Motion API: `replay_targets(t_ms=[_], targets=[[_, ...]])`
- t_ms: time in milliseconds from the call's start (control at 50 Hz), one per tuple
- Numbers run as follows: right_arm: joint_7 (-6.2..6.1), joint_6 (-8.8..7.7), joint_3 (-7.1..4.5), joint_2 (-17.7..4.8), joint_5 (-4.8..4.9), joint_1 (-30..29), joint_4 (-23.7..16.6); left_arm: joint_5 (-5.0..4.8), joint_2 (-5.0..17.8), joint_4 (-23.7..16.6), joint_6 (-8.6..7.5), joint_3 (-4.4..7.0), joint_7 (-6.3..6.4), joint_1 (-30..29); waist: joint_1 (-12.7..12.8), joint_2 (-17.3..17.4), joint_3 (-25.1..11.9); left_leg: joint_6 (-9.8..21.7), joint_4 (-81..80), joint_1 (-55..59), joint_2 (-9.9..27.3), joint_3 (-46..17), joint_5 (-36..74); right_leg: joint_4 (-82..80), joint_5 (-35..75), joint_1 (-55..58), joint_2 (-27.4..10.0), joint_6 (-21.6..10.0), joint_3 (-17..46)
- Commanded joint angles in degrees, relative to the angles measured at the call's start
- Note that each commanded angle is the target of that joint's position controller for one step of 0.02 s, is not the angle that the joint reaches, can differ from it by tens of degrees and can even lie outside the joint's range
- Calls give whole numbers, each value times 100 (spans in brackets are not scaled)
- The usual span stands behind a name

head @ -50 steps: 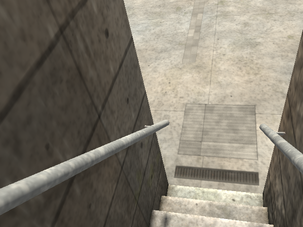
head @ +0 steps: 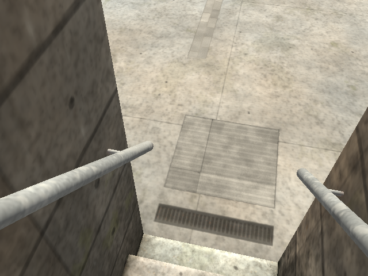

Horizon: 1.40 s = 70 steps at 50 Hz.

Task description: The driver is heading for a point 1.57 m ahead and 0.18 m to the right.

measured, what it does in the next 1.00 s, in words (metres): shifts its weight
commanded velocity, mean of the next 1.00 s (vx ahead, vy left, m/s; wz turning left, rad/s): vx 0.00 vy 0.00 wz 0.00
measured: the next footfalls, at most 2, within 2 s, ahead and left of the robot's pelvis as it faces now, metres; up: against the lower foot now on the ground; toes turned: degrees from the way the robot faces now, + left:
right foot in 1.78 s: +0.43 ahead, -0.15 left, -0.43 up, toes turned +12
left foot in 1.96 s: +0.48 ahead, +0.12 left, -0.43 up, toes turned +7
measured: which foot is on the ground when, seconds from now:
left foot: down 0.00-1.00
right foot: down 0.00-1.00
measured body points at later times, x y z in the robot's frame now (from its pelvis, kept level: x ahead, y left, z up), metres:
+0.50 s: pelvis +0.00 -0.06 -0.01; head +0.03 -0.10 +0.44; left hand -0.13 +0.08 -0.15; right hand +0.27 -0.19 -0.13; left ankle +0.04 +0.16 -0.73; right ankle -0.11 -0.13 -0.73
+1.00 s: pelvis +0.02 -0.05 -0.02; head +0.08 -0.09 +0.42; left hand -0.14 +0.12 -0.14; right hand +0.29 -0.19 -0.16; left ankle +0.05 +0.16 -0.72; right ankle -0.11 -0.14 -0.73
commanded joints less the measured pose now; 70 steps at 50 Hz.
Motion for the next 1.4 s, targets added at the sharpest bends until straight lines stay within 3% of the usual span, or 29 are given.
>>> replay_targets(t_ms=[20,120,140,200,240,260,280,320,360,380,400,420,460,520,540,560,620,640,700,760,840,860,1000,1100,1180,1280,1320,1360,1400], targets=[[126,-47,-143,-448,-35,-424,-239,-134,80,134,-46,-49,-37,922,255,412,-535,264,-639,634,504,-322,1620,29,2522,137,-325,-397,87],[197,95,-136,-327,-176,-1168,-349,-203,140,168,-147,-45,-87,1095,371,13,-512,325,-421,679,396,-306,1358,122,3093,-83,-304,-438,162],[173,164,-144,-338,-97,-1257,-360,-205,56,186,-195,-73,-136,1111,369,22,-552,323,-382,704,420,-314,1242,43,3264,-127,-355,-464,210],[121,113,-110,-405,-181,-1719,-436,-273,-296,156,-248,-338,-84,1593,519,326,-350,106,-763,708,478,-259,1988,-53,2760,-139,-342,-464,302],[84,129,-92,-400,-128,-1572,-333,-347,-171,186,-357,-320,-13,1953,522,78,-346,61,-747,555,395,-227,2110,170,2968,-75,-339,-492,385],[97,167,-54,-387,-98,-1858,-372,-415,-356,247,-373,-371,-5,2144,615,51,-323,52,-710,480,364,-189,2059,67,2877,-58,-336,-438,422],[128,150,-114,-784,55,-1883,-345,-371,-454,-22,-408,-475,-57,1625,587,247,-381,31,-1011,307,598,-306,1971,118,3018,-27,-405,-410,636],[249,241,-128,-692,87,-1955,-355,-399,-639,-34,-431,-541,-46,1709,575,174,-453,-102,-982,569,663,-141,2029,100,2784,-261,-372,-436,577],[159,359,-51,-468,84,-2166,-478,-318,-402,205,-414,-416,-22,2319,746,-233,-151,-206,-589,18,412,-19,1727,297,3776,-112,-429,-502,784],[49,383,-127,-633,266,-1931,-282,-134,-335,-33,-426,-358,-12,2119,750,95,-291,-189,-386,-686,411,16,1148,501,4238,304,-693,-446,1300],[-52,410,-63,-499,251,-2014,-376,-289,-189,-193,-441,-304,46,1865,707,-284,-115,-225,-281,-962,437,-154,874,494,4936,176,-753,-294,1372],[-121,399,-202,-737,170,-2063,-338,-308,-246,-219,-453,-243,68,1947,776,-77,-94,-237,-169,-1083,415,-147,858,462,4939,151,-797,-301,1426],[-134,429,-222,-638,138,-2275,-390,-332,-573,-242,-494,-289,128,2070,749,11,-9,-265,-9,-915,435,-205,1043,421,4227,-330,-810,-371,1511],[-112,463,-259,-617,177,-2101,-349,-353,-489,-370,-501,-220,128,1851,692,48,-175,-255,155,-831,433,-220,1152,795,4096,-468,-690,-416,1508],[-125,575,-433,-881,-24,-1736,-334,-331,-704,-533,-457,-284,138,1663,604,10,-151,-40,610,-995,532,-718,473,1105,5047,-437,-651,-297,1705],[-152,515,-271,-535,104,-2084,-368,-338,-439,-370,-471,-152,135,1891,775,-194,-238,-229,395,-1199,421,-249,850,1003,4227,-292,-655,-425,1581],[-149,408,-271,-574,118,-2405,-489,-271,-555,-285,-429,-133,151,2180,960,51,-152,-306,349,-1519,465,-318,802,1004,3806,-83,-636,-497,1657],[-144,491,-233,-502,106,-2672,-538,-251,-281,-209,-423,24,158,2296,1093,-250,-153,-333,575,-1601,348,-244,664,754,3757,-43,-561,-519,1654],[-163,419,-206,-557,72,-2439,-560,-247,-703,-155,-458,-87,178,2338,1023,22,-274,-354,490,-1849,488,-283,823,897,3582,231,-746,-563,1722],[-126,395,-175,-545,14,-2361,-625,-202,-460,-174,-449,-42,134,2096,905,-279,-451,-291,765,-2252,469,-333,449,1157,4061,609,-692,-756,1742],[32,321,-194,-734,-21,-2493,-749,-94,-637,6,-477,-124,160,2270,1015,-340,-560,-323,941,-2495,444,-393,491,1161,3445,774,-645,-794,1648],[57,195,-78,-606,-128,-2552,-887,-184,-610,299,-512,-147,78,2782,1033,-434,-284,-237,896,-1996,448,-346,1215,1173,3130,282,-409,-887,1094],[81,171,-23,-628,-49,-2332,-664,-241,-522,405,-616,-232,-38,2610,722,-74,-153,-138,466,-1147,202,-131,1464,717,2860,-68,-181,-683,783],[48,88,8,-654,-143,-2743,-755,-209,-228,678,-616,-105,-51,3175,997,-178,-32,-228,750,-1717,47,15,1109,846,4097,672,-215,-625,789],[-59,50,94,-552,-144,-3040,-844,-187,-292,1001,-561,-86,66,3873,1229,-590,96,-261,1690,-2473,-11,17,45,1028,4882,969,-213,-734,1201],[18,169,112,-424,-135,-2924,-774,-238,-715,1240,-652,-182,123,4029,1032,-353,146,-239,2426,-2754,34,-38,-418,1307,5200,653,-49,-806,1580],[44,156,114,-391,-235,-2833,-656,-268,-543,1351,-633,-108,57,3998,1022,-202,98,-143,2667,-2477,25,66,-399,1528,5072,367,21,-817,1718],[5,138,-31,-524,-205,-2681,-417,-137,-735,1364,-515,-166,91,4013,1011,-69,5,6,2608,-2197,66,49,-532,1855,5364,453,-7,-834,1721],[-58,86,-81,-586,-368,-2640,-276,39,-456,1661,-386,12,173,4734,1284,-704,256,88,2948,-2201,-93,297,-886,2757,4931,146,472,-730,1722]])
